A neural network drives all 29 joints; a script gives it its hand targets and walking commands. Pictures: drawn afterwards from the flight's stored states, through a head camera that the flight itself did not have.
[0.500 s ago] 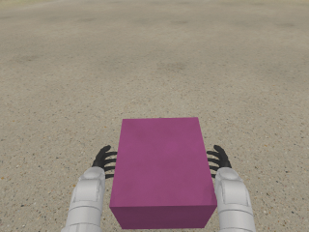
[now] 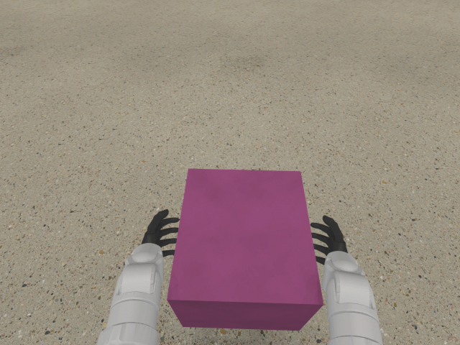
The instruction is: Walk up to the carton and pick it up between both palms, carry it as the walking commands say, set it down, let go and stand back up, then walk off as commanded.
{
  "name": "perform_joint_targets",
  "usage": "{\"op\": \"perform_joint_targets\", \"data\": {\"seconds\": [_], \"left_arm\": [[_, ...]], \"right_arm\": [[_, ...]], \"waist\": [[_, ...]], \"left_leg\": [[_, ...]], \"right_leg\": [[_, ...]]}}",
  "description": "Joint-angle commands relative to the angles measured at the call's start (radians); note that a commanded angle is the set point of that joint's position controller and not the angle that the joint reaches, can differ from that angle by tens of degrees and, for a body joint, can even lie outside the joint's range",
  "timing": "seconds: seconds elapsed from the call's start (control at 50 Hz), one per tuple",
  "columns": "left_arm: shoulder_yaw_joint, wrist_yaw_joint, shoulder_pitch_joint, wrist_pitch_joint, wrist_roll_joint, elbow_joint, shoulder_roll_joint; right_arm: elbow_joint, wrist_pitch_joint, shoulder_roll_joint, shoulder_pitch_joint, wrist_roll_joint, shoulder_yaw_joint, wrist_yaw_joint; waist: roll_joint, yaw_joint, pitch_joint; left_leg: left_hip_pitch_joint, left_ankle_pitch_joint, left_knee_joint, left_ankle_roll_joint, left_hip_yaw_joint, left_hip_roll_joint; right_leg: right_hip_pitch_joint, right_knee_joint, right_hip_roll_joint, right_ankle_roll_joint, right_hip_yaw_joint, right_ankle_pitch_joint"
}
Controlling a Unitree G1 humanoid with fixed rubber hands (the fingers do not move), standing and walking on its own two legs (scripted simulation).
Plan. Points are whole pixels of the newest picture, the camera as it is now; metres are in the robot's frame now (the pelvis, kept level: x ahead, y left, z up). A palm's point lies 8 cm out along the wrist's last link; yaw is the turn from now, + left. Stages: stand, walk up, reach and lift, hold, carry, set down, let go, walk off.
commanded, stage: set down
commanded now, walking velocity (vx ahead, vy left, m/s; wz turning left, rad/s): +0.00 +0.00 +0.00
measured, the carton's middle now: (242, 248) +0.34 -0.04 -0.09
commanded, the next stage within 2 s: none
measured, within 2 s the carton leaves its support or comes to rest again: neither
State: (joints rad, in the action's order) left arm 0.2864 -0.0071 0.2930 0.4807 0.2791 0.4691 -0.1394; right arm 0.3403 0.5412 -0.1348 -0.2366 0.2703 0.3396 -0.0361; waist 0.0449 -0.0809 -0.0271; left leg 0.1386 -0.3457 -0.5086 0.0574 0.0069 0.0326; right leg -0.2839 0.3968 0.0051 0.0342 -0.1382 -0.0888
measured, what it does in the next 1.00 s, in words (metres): lowers itself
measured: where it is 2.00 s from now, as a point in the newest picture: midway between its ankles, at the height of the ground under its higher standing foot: outside the picture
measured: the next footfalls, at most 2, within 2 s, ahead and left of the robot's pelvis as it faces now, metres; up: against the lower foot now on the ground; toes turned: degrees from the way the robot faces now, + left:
none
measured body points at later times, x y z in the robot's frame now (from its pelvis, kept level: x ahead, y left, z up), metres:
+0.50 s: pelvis -0.03 -0.01 -0.03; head +0.10 -0.03 +0.40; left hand +0.34 +0.12 -0.09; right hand +0.30 -0.22 -0.09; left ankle -0.04 +0.08 -0.74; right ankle +0.08 -0.12 -0.74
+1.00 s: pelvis -0.06 -0.02 -0.11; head +0.14 -0.05 +0.29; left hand +0.39 +0.11 -0.17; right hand +0.34 -0.23 -0.18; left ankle -0.04 +0.08 -0.74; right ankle +0.08 -0.12 -0.74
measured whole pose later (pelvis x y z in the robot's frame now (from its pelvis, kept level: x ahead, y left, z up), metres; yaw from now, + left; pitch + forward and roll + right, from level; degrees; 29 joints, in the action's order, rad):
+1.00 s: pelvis -0.06 -0.02 -0.11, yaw +4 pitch +32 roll +1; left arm 0.44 -0.04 0.76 0.30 0.24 0.68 -0.03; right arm 0.42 0.40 -0.10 -0.64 0.26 0.45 -0.05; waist 0.10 -0.10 0.13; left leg 1.26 -0.49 -1.20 0.03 -0.01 0.09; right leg -1.40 1.07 0.01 0.03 -0.01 -0.23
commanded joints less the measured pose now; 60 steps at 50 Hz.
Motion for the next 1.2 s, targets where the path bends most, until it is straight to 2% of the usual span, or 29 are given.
{"op": "perform_joint_targets", "data": {"seconds": [0.0,0.08,0.18,0.26,0.28,0.3,0.34,0.38,0.48,0.66,0.76,0.84,1.0,1.18], "left_arm": [[-0.493,-0.266,0.54,-0.095,-0.189,0.014,-0.835],[-0.46,-0.26,0.557,-0.14,-0.168,0.082,-0.835],[-0.426,-0.24,0.576,-0.195,-0.142,0.136,-0.829],[-0.435,-0.221,0.591,-0.236,-0.139,0.155,-0.837],[-0.445,-0.215,0.602,-0.246,-0.144,0.158,-0.842],[-0.447,-0.208,0.616,-0.254,-0.145,0.156,-0.85],[-0.438,-0.199,0.669,-0.27,-0.145,0.154,-0.861],[-0.447,-0.198,0.668,-0.279,-0.151,0.138,-0.858],[-0.458,-0.219,0.708,-0.28,-0.152,0.127,-0.838],[-0.39,-0.292,0.85,-0.253,-0.139,0.18,-0.795],[-0.342,-0.323,0.912,-0.23,-0.137,0.224,-0.775],[-0.323,-0.333,0.961,-0.217,-0.15,0.245,-0.777],[-0.35,-0.307,1.035,-0.209,-0.194,0.228,-0.805],[-0.396,-0.241,1.071,-0.218,-0.226,0.185,-0.814]], "right_arm": [[0.035,-0.072,-0.787,-0.522,-0.204,-0.529,0.264],[0.075,-0.123,-0.762,-0.55,-0.183,-0.486,0.266],[0.112,-0.18,-0.731,-0.585,-0.166,-0.449,0.274],[0.104,-0.219,-0.725,-0.604,-0.165,-0.447,0.29],[0.094,-0.225,-0.719,-0.607,-0.165,-0.445,0.296],[0.096,-0.233,-0.714,-0.616,-0.162,-0.44,0.303],[0.096,-0.244,-0.703,-0.659,-0.162,-0.439,0.316],[0.112,-0.253,-0.715,-0.641,-0.151,-0.44,0.318],[0.124,-0.26,-0.739,-0.673,-0.149,-0.466,0.306],[0.096,-0.228,-0.812,-0.821,-0.166,-0.508,0.283],[0.087,-0.199,-0.835,-0.895,-0.183,-0.523,0.271],[0.087,-0.182,-0.833,-0.945,-0.189,-0.518,0.266],[0.106,-0.177,-0.795,-0.992,-0.188,-0.478,0.279],[0.144,-0.199,-0.745,-1.031,-0.205,-0.445,0.308]], "waist": [[-0.009,-0.016,0.312],[-0.007,-0.032,0.342],[-0.009,-0.035,0.411],[-0.011,-0.045,0.512],[-0.011,-0.062,0.538],[-0.008,-0.065,0.555],[-0.004,-0.066,0.558],[-0.016,-0.082,0.601],[-0.012,-0.074,0.678],[-0.03,-0.06,0.783],[-0.038,-0.044,0.838],[-0.043,-0.047,0.882],[-0.022,-0.079,0.999],[0.012,-0.075,1.088]], "left_leg": [[0.428,0.174,0.127,-0.003,-0.215,-0.025],[0.481,0.215,0.08,-0.009,-0.22,-0.016],[0.556,0.26,0.019,-0.014,-0.226,-0.001],[0.515,0.346,-0.026,-0.021,-0.226,0.011],[0.487,0.37,-0.032,-0.025,-0.227,0.013],[0.483,0.378,-0.043,-0.033,-0.223,0.015],[0.516,0.3,-0.046,-0.039,-0.217,0.021],[0.563,0.305,-0.079,-0.038,-0.208,0.035],[0.701,0.206,-0.138,-0.026,-0.172,0.069],[0.988,-0.011,-0.301,-0.007,-0.127,0.111],[1.133,-0.076,-0.394,-0.003,-0.104,0.124],[1.22,-0.103,-0.455,-0.005,-0.092,0.13],[1.301,-0.066,-0.54,-0.028,-0.082,0.136],[1.305,0.009,-0.606,-0.058,-0.078,0.138]], "right_leg": [[0.522,0.113,-0.038,-0.007,0.244,0.215],[0.46,0.163,-0.043,-0.007,0.236,0.261],[0.367,0.234,-0.051,-0.002,0.231,0.312],[0.236,0.275,-0.063,-0.007,0.214,0.353],[0.194,0.281,-0.068,-0.013,0.203,0.358],[0.159,0.288,-0.071,-0.012,0.197,0.35],[0.116,0.299,-0.069,-0.01,0.193,0.293],[0.109,0.326,-0.071,-0.009,0.198,0.334],[0.077,0.376,-0.072,-0.014,0.216,0.313],[0.032,0.467,-0.068,-0.029,0.269,0.105],[-0.008,0.524,-0.068,-0.039,0.291,0.011],[-0.056,0.573,-0.073,-0.04,0.29,-0.029],[-0.195,0.69,-0.087,-0.032,0.247,0.045],[-0.408,0.802,-0.098,-0.024,0.189,0.136]]}}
